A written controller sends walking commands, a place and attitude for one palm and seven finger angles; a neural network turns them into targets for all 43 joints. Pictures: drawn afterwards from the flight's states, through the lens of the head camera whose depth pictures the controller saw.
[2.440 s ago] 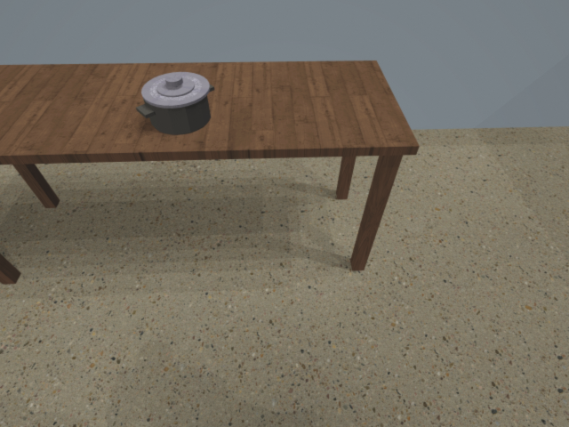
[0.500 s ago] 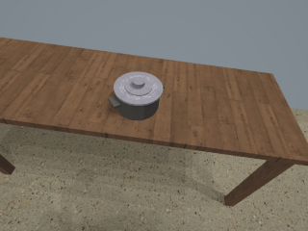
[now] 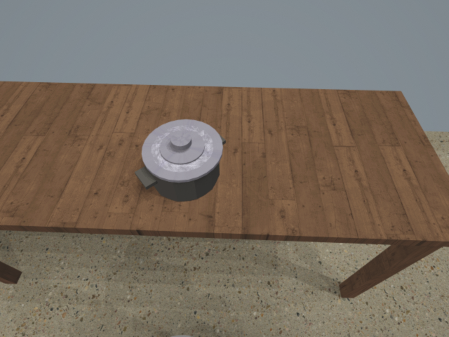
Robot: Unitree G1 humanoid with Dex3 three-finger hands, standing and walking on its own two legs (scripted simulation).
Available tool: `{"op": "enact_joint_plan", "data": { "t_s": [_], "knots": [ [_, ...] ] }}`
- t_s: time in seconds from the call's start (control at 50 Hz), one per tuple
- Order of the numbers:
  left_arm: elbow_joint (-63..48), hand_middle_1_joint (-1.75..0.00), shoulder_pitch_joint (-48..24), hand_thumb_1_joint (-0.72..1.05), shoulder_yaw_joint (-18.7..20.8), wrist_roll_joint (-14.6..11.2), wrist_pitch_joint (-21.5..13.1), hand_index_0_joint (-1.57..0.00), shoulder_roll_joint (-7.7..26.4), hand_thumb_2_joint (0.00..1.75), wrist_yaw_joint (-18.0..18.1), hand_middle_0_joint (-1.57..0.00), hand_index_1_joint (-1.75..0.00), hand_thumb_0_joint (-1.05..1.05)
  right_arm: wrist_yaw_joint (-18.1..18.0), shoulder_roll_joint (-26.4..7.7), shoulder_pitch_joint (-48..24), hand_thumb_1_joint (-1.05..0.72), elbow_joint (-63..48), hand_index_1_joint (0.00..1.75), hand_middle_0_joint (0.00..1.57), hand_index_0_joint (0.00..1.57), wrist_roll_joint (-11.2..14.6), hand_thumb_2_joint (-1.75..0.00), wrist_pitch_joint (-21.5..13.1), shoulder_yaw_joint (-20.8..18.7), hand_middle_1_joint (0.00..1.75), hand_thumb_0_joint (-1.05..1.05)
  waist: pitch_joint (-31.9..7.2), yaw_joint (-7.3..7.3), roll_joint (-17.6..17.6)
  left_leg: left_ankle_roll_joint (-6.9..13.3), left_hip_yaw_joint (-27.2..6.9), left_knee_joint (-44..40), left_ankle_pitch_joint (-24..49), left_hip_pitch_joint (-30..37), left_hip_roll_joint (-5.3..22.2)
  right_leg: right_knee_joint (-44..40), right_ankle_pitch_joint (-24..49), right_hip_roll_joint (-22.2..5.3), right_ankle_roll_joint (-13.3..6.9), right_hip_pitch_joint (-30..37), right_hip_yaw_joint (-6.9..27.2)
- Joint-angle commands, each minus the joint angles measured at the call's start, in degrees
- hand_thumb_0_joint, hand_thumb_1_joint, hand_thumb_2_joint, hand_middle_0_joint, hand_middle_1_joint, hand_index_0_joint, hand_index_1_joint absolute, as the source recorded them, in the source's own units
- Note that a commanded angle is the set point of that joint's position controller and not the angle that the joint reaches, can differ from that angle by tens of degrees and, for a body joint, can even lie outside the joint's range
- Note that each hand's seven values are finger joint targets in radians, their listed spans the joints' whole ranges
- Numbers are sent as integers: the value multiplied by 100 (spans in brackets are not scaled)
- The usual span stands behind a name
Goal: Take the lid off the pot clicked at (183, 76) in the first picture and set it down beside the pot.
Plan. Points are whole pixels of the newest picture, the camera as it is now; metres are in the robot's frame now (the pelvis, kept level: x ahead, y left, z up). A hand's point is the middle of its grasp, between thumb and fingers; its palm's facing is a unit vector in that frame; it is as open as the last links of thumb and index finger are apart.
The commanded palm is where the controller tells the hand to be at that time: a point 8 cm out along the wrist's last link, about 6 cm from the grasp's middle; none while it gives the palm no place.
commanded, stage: come to a stop and stand still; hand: left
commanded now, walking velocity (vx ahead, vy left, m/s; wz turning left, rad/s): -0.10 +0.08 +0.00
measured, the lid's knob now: (181, 140) +0.50 +0.11 +0.02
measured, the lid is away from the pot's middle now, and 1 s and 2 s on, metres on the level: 0.01 0.01 0.01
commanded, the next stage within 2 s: look again from close up in 0.70 s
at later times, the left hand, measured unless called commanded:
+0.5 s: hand out of the picture -0.03 +0.26 -0.16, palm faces +0.00 -0.96 -0.27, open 7.4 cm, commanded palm none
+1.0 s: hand out of the picture -0.02 +0.22 -0.16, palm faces -0.02 -0.98 -0.19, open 7.3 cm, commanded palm none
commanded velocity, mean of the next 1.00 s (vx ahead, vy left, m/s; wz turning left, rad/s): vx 0.00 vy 0.00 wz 0.00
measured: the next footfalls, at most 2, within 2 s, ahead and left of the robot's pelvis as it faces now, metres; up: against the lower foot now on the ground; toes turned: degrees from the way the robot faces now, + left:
left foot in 0.22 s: +0.00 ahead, +0.13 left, +0.00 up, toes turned +2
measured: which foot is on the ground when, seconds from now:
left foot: up 0.00-0.20, down 0.22-1.00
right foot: down 0.00-1.00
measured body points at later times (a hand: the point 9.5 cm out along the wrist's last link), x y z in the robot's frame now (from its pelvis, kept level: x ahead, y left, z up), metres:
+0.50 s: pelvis -0.05 +0.06 +0.00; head -0.05 +0.04 +0.45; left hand -0.03 +0.31 -0.14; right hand +0.02 -0.17 -0.15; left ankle -0.04 +0.13 -0.73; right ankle -0.01 -0.07 -0.73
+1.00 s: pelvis -0.02 +0.06 +0.01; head -0.01 +0.05 +0.46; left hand -0.02 +0.27 -0.15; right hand -0.03 -0.15 -0.16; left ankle -0.04 +0.13 -0.73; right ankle -0.01 -0.07 -0.73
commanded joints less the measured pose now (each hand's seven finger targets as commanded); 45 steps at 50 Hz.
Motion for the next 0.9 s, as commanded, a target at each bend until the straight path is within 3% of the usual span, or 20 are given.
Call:
{"op": "enact_joint_plan", "data": {
  "t_s": [0.0, 0.1, 0.14, 0.16, 0.18, 0.2, 0.22, 0.24, 0.26, 0.3, 0.36, 0.4, 0.42, 0.46, 0.48, 0.54, 0.58, 0.66, 0.72, 0.88],
  "knots": [
    [-226, -30, 540, 90, 206, -10, -55, -20, 921, 90, 138, -20, -30, 0, 28, -411, 228, -90, -256, 30, 20, 20, 26, -90, 24, -110, 30, 0, -1017, 218, -601, -150, -446, 1228, -120, -625, 53, -895, 4965, -1693, -1171, 1099, 1310],
    [-311, -30, 347, 90, 220, 35, -14, -20, 1037, 90, 103, -20, -30, 0, 112, -351, 345, -90, -314, 30, 20, 20, 16, -90, -16, -37, 30, 0, -858, 196, -865, -130, -215, -372, 334, -28, 65, -1226, 2823, -1489, -1002, 596, 1316],
    [-250, -30, 298, 90, 196, -6, -1, -20, 1032, 90, 82, -20, -30, 0, 124, -292, 603, -90, -214, 30, 20, 20, 11, -90, -67, 8, 30, 0, -973, 108, -924, -109, -53, -1533, 1114, 679, 36, -1201, 1753, -1323, -724, 314, 1182],
    [-353, -30, 366, 90, 159, -33, -91, -20, 1129, 90, 310, -20, -30, 0, 100, -857, 575, -90, -665, 30, 20, 20, 45, -90, -189, -88, 30, 0, -1551, -121, 241, -134, 101, -2011, 1318, 495, 90, -144, 3984, -1402, -490, 1138, 1449],
    [-542, -30, 472, 90, 95, -92, -31, -20, 1018, 90, 268, -20, -30, 0, 99, -598, 501, -90, -843, 30, 20, 20, -5, -90, -251, -26, 30, 0, -1590, 44, 754, 59, -171, -2585, 1586, 510, 319, 219, 2240, -1023, -295, 942, 938],
    [-549, -30, 495, 90, 34, -118, 18, -20, 787, 90, 184, -20, -30, 0, 106, -835, 338, -90, -993, 30, 20, 20, -51, -90, -250, -8, 30, 0, -1133, 170, 1296, 268, -641, -2653, 1913, 342, 774, 222, 660, -593, -75, 336, 529],
    [-592, -30, 541, 90, 21, -102, 32, -20, 634, 90, 124, -20, -30, 0, 111, -966, 262, -90, -1155, 30, 20, 20, -109, -90, -221, 12, 30, 0, -748, 253, 1201, 479, -896, -2759, 2053, -82, 1113, 163, -37, -312, 14, 137, 216],
    [-555, -30, 466, 90, -27, -54, 149, -20, 613, 90, 84, -20, -30, 0, 137, -1001, 7, -90, -1289, 30, 20, 20, -124, -90, -230, 22, 30, 0, -478, 278, 1706, 543, -1406, -3294, 1551, -288, 1207, 494, -606, -97, 90, -118, 61],
    [-565, -30, 439, 90, -38, -11, 208, -20, 596, 90, 46, -20, -30, 0, 113, -1028, 13, -90, -1402, 30, 20, 20, -113, -90, -235, 42, 30, 0, 43, 212, 1488, 687, -1672, -3567, 1274, -702, 1329, 1009, -906, -27, 121, -262, 100],
    [-506, -30, 607, 90, -28, -11, 193, -20, 515, 90, -13, -20, -30, 0, 106, -1097, -86, -90, -1440, 30, 20, 20, -113, -90, -228, 59, 30, 0, 313, 328, 519, 855, -1532, -3513, 1131, -938, 1251, 1382, -793, -59, 112, -349, 333],
    [-445, -30, 928, 90, -50, -17, 84, -20, 471, 90, -58, -20, -30, 0, 120, -1052, -78, -90, -1444, 30, 20, 20, -97, -90, -271, 95, 30, 0, -20, 438, 253, 786, -1315, -3247, 942, -579, 1075, 353, -421, -149, 96, 11, 362],
    [-402, -30, 1034, 90, -94, -4, 0, -20, 509, 90, -55, -20, -30, 0, 130, -923, 82, -90, -1400, 30, 20, 20, -63, -90, -300, 124, 30, 0, -37, 349, 106, 539, -1127, -3103, 459, -462, 706, -535, -121, -262, -25, 83, 737],
    [-417, -30, 1033, 90, -140, -8, -50, -20, 546, 90, -50, -20, -30, 0, 142, -871, 186, -90, -1363, 30, 20, 20, -49, -90, -315, 152, 30, 0, -127, 264, 150, 475, -1065, -3036, 638, -170, 542, -770, -115, -385, -111, -56, 966],
    [-421, -30, 861, 90, -127, -28, -97, -20, 631, 90, -62, -20, -30, 0, 141, -893, 430, -90, -1264, 30, 20, 20, -57, -90, -282, 136, 30, 0, -323, 119, -653, 424, -907, -2912, 671, 235, 511, -938, -556, -458, -152, -274, 1070],
    [-417, -30, 820, 90, -142, -35, -98, -20, 602, 90, -56, -20, -30, 0, 146, -928, 511, -90, -1199, 30, 20, 20, -60, -90, -282, 133, 30, 0, -292, 77, -782, 422, -873, -2911, 683, 350, 494, -1023, -767, -475, -140, -409, 1106],
    [-364, -30, 930, 90, -160, -40, -82, -20, 583, 90, -60, -20, -30, 0, 158, -909, 521, -90, -1047, 30, 20, 20, -62, -90, -333, 176, 30, 0, -201, 129, -65, 456, -993, -3302, 603, 282, 618, -894, -456, -361, -91, -317, 891],
    [-255, -30, 1102, 90, -178, -39, -83, -20, 534, 90, -54, -20, -30, 0, 159, -926, 463, -90, -995, 30, 20, 20, -56, -90, -360, 194, 30, 0, -237, 211, 91, 465, -1061, -3443, 534, 131, 656, -791, -185, -344, -54, -65, 772],
    [-63, -30, 1177, 90, -214, -51, -114, -20, 491, 90, -50, -20, -30, 0, 144, -868, 551, -90, -790, 30, 20, 20, -37, -90, -392, 250, 30, 0, -275, 223, -122, 449, -947, -3355, 983, 227, 607, -888, 75, -444, -50, 105, 776],
    [53, -30, 1210, 90, -229, -69, -128, -20, 439, 90, -32, -20, -30, 0, 124, -808, 664, -90, -596, 30, 20, 20, -35, -90, -419, 278, 30, 0, -323, 218, 38, 436, -904, -3309, 1372, 378, 604, -874, 294, -474, -57, 167, 772],
    [294, -30, 1199, 90, -240, -91, -147, -20, 326, 90, 5, -20, -30, 0, 77, -623, 842, -90, -225, 30, 20, 20, -21, -90, -444, 329, 30, 0, -289, 232, -31, 415, -742, -3091, 2161, 562, 584, -923, 643, -545, -55, 301, 781]
  ]
}}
